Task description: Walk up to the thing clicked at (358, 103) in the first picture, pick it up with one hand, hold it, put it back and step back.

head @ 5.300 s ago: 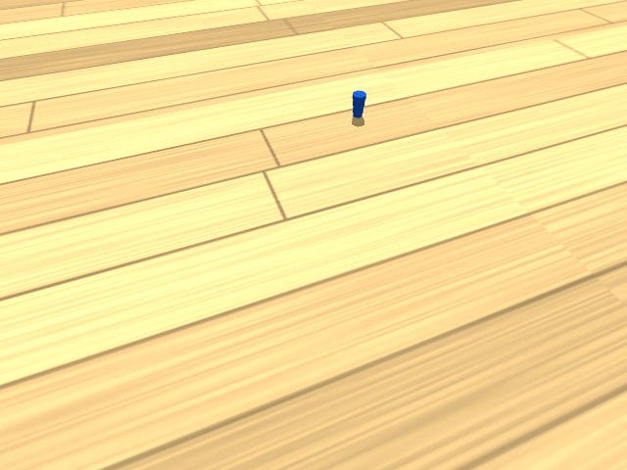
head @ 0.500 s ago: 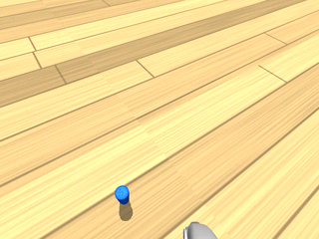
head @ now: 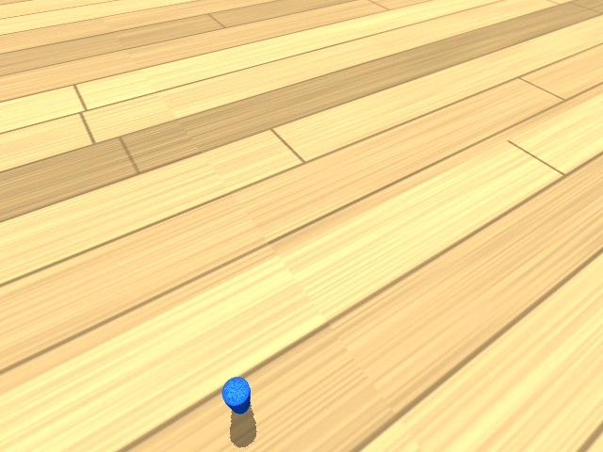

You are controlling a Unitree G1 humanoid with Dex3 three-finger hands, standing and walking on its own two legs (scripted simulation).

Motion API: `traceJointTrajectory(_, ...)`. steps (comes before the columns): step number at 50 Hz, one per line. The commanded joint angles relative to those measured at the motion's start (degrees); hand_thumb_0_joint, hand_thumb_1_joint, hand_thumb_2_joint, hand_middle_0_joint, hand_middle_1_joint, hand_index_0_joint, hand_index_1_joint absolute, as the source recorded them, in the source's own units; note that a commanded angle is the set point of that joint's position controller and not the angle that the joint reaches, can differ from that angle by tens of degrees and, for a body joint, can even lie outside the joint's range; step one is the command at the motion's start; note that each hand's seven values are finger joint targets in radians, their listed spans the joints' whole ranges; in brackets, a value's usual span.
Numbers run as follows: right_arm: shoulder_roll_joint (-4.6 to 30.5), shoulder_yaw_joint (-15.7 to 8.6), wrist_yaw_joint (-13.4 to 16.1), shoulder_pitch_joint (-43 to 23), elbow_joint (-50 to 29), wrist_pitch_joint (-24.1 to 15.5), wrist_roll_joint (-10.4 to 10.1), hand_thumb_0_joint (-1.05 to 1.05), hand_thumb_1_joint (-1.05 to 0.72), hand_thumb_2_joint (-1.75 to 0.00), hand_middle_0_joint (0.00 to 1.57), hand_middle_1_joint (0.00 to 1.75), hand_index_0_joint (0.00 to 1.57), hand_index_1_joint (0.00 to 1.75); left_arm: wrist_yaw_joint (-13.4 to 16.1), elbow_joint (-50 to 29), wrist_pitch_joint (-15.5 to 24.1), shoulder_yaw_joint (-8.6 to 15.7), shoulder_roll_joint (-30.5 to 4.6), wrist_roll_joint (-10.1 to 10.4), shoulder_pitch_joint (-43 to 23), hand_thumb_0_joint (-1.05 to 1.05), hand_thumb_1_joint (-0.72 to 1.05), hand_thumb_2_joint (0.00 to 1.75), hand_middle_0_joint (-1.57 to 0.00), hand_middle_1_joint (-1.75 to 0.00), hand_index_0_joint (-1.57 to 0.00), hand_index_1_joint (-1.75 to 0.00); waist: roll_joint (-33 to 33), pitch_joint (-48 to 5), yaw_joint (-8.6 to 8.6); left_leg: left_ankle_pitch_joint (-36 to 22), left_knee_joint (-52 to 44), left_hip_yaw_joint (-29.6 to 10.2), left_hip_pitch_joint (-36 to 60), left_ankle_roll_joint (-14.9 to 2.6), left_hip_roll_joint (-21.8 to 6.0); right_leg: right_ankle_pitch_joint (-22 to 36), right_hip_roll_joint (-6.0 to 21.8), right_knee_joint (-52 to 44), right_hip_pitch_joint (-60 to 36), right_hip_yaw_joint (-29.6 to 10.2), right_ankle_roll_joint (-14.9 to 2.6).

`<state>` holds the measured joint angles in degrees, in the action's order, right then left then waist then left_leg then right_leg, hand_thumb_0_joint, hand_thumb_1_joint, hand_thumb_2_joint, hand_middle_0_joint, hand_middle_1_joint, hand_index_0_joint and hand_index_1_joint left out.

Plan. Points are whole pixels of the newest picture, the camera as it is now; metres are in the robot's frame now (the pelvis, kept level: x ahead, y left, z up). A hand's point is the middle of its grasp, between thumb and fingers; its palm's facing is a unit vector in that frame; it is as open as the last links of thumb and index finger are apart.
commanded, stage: walk up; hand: left
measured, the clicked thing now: (238, 398) +0.38 +0.19 -0.69
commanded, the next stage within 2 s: stand in 1.18 s
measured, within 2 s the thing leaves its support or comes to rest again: neither
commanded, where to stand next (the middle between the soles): +0.06 -0.02 m, yaw +0 degrees
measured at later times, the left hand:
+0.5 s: hand out of the picture +0.11 +0.25 -0.13, palm faces +0.01 -0.94 -0.34, open 7.4 cm
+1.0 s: hand out of the picture +0.12 +0.24 -0.13, palm faces +0.00 -0.94 -0.34, open 7.4 cm
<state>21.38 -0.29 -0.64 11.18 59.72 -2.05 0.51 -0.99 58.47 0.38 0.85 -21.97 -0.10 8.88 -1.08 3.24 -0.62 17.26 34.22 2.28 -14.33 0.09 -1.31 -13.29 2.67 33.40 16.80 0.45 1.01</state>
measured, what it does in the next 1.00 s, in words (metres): stands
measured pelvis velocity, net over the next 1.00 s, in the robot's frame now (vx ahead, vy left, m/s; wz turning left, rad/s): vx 0.03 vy -0.01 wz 0.00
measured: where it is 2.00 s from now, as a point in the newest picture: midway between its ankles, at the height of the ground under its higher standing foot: outside the picture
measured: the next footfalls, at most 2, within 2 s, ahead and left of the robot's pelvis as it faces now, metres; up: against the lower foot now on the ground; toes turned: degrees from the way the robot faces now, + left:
none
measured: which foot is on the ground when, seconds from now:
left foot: down 0.00-1.00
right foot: down 0.00-1.00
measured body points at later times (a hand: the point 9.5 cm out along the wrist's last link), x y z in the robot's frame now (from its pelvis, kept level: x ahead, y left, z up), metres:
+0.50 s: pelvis +0.02 -0.01 +0.02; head +0.03 -0.01 +0.47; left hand +0.11 +0.30 -0.11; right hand +0.13 -0.31 -0.11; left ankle +0.01 +0.12 -0.73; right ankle +0.04 -0.14 -0.73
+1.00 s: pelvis +0.03 -0.01 +0.02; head +0.03 -0.01 +0.47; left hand +0.12 +0.29 -0.11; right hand +0.10 -0.31 -0.12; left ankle +0.01 +0.12 -0.73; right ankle +0.04 -0.14 -0.73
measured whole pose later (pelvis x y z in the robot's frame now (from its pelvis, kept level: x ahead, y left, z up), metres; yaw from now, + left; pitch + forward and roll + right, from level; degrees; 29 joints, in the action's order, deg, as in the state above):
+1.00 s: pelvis +0.03 -0.01 +0.02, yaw +0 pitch -2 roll +0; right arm 20.3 -0.6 -0.1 6.2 66.7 -1.0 0.4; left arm -0.6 66.6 0.2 1.1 -19.3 -0.7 4.0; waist 0.5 2.2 0.2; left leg 11.8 18.7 2.3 -4.5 1.0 -1.7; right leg -9.5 1.9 19.4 7.6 1.0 1.3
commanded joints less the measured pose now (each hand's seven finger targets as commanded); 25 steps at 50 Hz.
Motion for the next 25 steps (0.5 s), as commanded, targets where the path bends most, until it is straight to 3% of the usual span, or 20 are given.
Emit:
traceJointTrajectory(1,12.8,-2.1,0.8,-3.9,-2.5,-1.3,-0.3,0.0,-0.9,-0.9,0.2,0.3,0.2,0.3,0.8,-1.3,2.1,1.9,-12.1,0.3,-3.7,0.0,0.9,0.9,-0.2,-0.3,-0.2,-0.3,4.8,-4.1,0.28,-3.8,-12.7,-7.7,-1.6,-2.5,-5.9,6.5,3.8,-6.7,-7.1,-4.8,-3.55)
traceJointTrajectory(3,13.5,-2.3,0.9,-6.4,-1.7,-1.1,-0.3,0.0,-0.9,-0.9,0.2,0.3,0.2,0.3,0.9,0.2,1.9,1.5,-11.6,0.5,-3.8,0.0,0.9,0.9,-0.2,-0.3,-0.2,-0.3,4.4,-4.1,-0.31,-6.5,-12.8,-7.6,1.1,-2.75,-6.7,8.0,3.5,-8.0,-6.1,-3.4,-3.12)
traceJointTrajectory(8,12.6,-2.2,1.0,-7.0,0.2,-0.8,-0.6,0.0,-0.9,-0.9,0.2,0.3,0.2,0.3,1.1,2.5,2.0,1.2,-11.6,0.5,-5.6,0.0,0.9,0.9,-0.2,-0.3,-0.2,-0.3,1.6,-6.2,0.5,-13.4,-12.4,-5.6,5.5,-2.33,-6.0,13.5,4.9,-10.9,-7.9,-4.5,-3.15)
traceJointTrajectory(19,12.0,-2.3,0.9,-9.8,2.8,-0.1,-0.3,0.0,-0.9,-0.9,0.2,0.3,0.2,0.3,1.2,5.3,1.8,1.2,-10.4,0.0,-8.1,0.0,0.9,0.9,-0.2,-0.3,-0.2,-0.3,0.1,-6.5,0.76,-14.8,-16.1,-5.1,8.8,-1.75,-6.3,12.7,5.2,-15.2,-10.1,-3.9,-2.11)
traceJointTrajectory(25,11.7,-2.3,0.9,-10.7,3.3,-0.1,-0.1,0.0,-0.9,-0.9,0.2,0.3,0.2,0.3,1.2,5.7,1.6,1.4,-10.1,-0.1,-8.5,0.0,0.9,0.9,-0.2,-0.3,-0.2,-0.3,1.0,-4.9,0.38,-12.6,-18.3,-5.2,8.3,-1.36,-6.1,10.7,4.9,-16.2,-10.0,-3.8,-1.66)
